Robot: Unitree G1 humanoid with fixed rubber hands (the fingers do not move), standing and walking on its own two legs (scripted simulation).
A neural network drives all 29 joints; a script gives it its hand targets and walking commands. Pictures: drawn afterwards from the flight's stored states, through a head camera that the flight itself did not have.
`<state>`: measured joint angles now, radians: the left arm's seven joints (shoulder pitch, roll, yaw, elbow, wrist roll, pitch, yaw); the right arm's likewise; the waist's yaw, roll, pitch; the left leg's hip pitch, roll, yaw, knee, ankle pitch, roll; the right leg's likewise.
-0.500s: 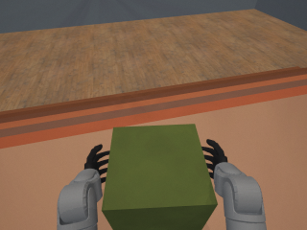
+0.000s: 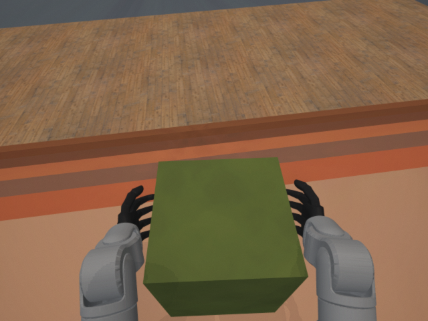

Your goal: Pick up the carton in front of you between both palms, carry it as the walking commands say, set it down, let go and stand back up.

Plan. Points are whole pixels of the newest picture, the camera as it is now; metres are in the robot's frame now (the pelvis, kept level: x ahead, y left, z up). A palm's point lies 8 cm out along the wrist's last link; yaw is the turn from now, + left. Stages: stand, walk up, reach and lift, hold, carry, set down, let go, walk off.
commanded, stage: carry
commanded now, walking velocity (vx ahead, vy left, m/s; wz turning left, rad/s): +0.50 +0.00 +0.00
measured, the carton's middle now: (220, 242) +0.28 +0.01 +0.01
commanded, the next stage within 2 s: none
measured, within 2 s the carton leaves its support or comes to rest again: neither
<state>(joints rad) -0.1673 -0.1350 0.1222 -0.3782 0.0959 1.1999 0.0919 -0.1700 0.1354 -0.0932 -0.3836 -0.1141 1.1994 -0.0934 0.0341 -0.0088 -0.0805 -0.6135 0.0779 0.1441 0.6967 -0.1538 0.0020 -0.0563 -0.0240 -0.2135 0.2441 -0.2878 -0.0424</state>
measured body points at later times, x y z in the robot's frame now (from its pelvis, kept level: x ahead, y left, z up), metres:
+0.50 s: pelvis +0.35 +0.02 +0.00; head +0.35 +0.03 +0.45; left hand +0.62 +0.15 +0.06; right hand +0.61 -0.15 +0.07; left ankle +0.24 +0.10 -0.75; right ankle +0.47 -0.13 -0.71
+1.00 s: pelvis +0.65 -0.03 -0.02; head +0.69 -0.04 +0.43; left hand +1.03 +0.11 +0.10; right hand +1.03 -0.19 +0.09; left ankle +0.79 +0.09 -0.71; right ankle +0.56 -0.09 -0.75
